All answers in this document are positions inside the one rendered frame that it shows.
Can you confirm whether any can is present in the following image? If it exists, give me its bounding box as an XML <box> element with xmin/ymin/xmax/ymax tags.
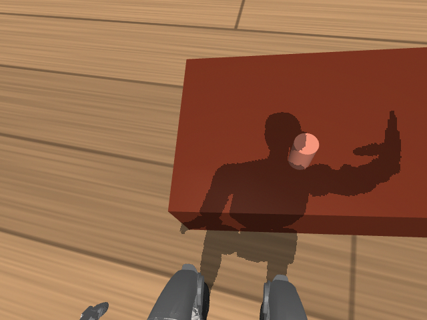
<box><xmin>288</xmin><ymin>133</ymin><xmax>319</xmax><ymax>170</ymax></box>

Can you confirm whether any left robot hand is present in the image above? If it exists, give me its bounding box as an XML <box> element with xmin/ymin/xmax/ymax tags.
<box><xmin>80</xmin><ymin>302</ymin><xmax>109</xmax><ymax>320</ymax></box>

